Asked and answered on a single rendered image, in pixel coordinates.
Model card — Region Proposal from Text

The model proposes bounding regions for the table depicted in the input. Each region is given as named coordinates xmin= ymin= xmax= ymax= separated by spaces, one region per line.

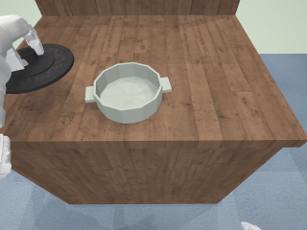
xmin=0 ymin=0 xmax=307 ymax=205

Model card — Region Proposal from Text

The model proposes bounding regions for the knob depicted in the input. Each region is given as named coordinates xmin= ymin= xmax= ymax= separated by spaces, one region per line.
xmin=17 ymin=48 xmax=38 ymax=64

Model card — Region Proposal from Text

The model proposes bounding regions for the lid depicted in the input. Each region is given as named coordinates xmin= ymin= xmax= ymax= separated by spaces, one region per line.
xmin=5 ymin=43 xmax=75 ymax=94

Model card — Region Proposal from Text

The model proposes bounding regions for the left robot forearm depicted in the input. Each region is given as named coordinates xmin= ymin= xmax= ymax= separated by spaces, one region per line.
xmin=0 ymin=26 xmax=12 ymax=128

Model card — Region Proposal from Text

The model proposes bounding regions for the left robot hand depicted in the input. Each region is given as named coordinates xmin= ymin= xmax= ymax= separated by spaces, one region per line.
xmin=0 ymin=14 xmax=44 ymax=72

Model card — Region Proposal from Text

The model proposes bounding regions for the left robot upper arm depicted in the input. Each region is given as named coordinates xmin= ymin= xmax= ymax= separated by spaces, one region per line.
xmin=0 ymin=133 xmax=12 ymax=179

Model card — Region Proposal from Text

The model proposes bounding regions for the pot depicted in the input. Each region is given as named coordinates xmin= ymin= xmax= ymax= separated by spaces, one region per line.
xmin=84 ymin=62 xmax=172 ymax=124

